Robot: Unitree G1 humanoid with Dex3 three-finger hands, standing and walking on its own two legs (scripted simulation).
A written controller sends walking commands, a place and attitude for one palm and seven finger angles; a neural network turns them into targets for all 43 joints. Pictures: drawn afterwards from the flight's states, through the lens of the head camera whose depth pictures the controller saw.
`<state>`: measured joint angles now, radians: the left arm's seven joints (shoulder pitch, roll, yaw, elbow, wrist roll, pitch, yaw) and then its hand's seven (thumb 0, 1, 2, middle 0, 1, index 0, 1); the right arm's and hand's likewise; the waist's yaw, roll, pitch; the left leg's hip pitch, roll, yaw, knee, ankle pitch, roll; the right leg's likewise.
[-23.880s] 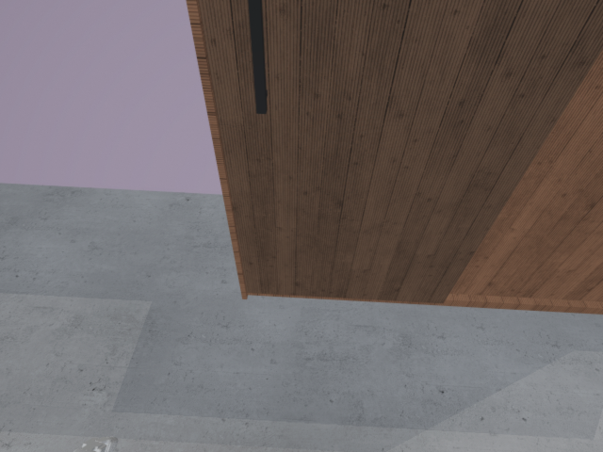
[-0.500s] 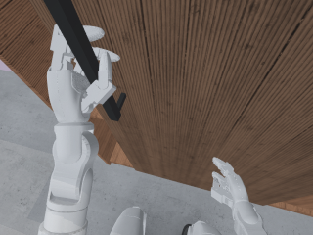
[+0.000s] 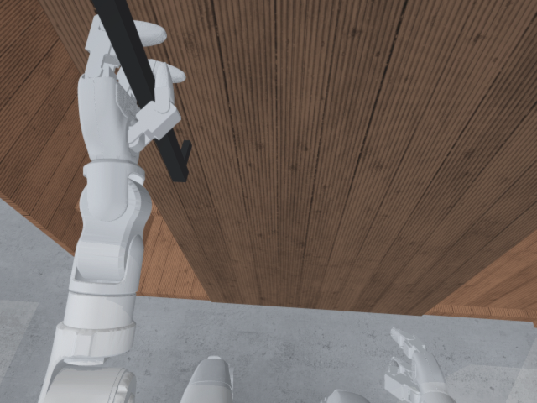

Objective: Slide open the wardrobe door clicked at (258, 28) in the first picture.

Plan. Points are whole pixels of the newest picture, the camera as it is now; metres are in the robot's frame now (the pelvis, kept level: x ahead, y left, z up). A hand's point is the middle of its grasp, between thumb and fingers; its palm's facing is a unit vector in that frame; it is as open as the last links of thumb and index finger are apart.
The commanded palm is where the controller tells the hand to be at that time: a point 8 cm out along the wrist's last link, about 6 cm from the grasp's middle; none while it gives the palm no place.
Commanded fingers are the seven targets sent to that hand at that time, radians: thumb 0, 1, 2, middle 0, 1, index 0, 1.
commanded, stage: step sideways, sliding the door along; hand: left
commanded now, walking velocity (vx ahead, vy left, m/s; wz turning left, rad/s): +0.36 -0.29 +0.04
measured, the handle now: (151, 77) +0.41 +0.17 +0.25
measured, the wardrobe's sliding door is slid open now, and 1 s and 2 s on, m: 0.31 0.46 0.64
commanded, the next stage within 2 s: stop walking and hold the door there in 1.76 s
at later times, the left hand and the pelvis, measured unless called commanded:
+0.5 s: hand (219, 101) +0.38 +0.09 +0.25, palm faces +0.33 -0.94 -0.04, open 5.6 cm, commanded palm +0.35 +0.06 +0.23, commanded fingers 0.00 0.90 0.90 -0.45 -1.40 -0.45 -1.40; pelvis -0.01 -0.14 +0.02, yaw +2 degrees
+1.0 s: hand (317, 103) +0.38 -0.01 +0.24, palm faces +0.46 -0.89 -0.06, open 5.9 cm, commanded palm +0.35 -0.04 +0.23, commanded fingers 0.00 0.90 0.90 -0.45 -1.40 -0.45 -1.40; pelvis +0.03 -0.29 +0.01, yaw +7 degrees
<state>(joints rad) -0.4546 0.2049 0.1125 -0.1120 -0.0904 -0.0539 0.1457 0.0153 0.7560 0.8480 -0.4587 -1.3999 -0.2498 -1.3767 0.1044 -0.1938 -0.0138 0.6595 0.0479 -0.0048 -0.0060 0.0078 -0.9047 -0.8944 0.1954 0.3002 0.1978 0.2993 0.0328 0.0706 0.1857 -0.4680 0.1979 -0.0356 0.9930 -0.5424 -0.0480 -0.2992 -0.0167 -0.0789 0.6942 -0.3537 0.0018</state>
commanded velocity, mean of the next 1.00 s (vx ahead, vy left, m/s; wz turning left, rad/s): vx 0.09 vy -0.30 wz -0.03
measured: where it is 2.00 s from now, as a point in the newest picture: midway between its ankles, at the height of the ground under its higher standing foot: outside the picture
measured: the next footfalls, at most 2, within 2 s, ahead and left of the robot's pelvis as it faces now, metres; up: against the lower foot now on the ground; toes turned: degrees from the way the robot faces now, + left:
left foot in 0.14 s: +0.08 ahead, +0.09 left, +0.00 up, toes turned +9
right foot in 0.54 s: +0.05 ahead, -0.33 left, +0.00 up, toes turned -2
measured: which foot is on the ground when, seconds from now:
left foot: up 0.00-0.12, down 0.14-0.56, up 0.58-0.68, down 0.70-1.00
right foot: down 0.00-0.14, up 0.16-0.52, down 0.54-0.70, up 0.72-1.00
